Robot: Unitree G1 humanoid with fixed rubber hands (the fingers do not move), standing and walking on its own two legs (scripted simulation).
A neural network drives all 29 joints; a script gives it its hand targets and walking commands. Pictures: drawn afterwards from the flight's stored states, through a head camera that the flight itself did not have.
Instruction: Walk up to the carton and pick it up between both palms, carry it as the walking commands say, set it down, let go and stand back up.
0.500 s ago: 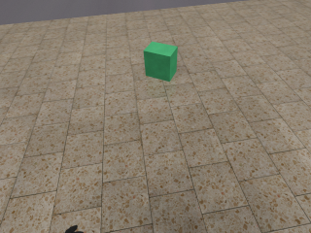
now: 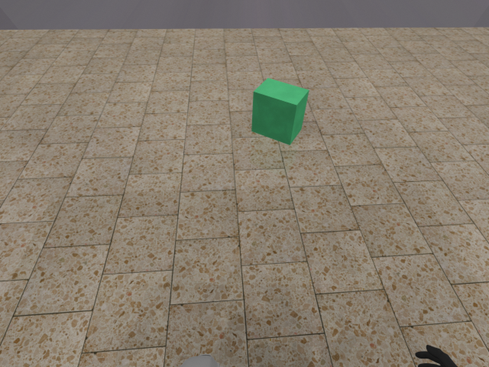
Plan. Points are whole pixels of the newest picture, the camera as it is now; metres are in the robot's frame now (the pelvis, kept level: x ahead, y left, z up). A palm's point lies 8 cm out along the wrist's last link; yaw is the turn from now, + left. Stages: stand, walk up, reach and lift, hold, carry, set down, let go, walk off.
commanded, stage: walk up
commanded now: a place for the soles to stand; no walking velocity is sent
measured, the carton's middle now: (278, 111) +1.66 -0.13 -0.60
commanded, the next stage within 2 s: none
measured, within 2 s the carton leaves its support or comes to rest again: neither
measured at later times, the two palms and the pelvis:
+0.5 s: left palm (140, 252) +0.32 +0.23 -0.03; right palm (479, 357) +0.19 -0.38 -0.10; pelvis +0.17 -0.07 +0.00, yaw -5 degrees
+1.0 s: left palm (164, 216) +0.45 +0.24 -0.11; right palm (415, 197) +0.52 -0.36 -0.06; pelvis +0.39 -0.07 -0.01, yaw -2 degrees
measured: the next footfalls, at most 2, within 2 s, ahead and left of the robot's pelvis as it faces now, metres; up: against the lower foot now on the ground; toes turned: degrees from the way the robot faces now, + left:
right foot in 0.40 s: +0.25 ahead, -0.19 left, +0.00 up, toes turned -9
left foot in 0.82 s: +0.53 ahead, +0.07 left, +0.00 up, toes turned +4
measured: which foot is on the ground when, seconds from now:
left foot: down 0.00-0.40, up 0.42-0.80, down 0.82-1.00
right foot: up 0.00-0.38, down 0.40-0.84, up 0.86-1.00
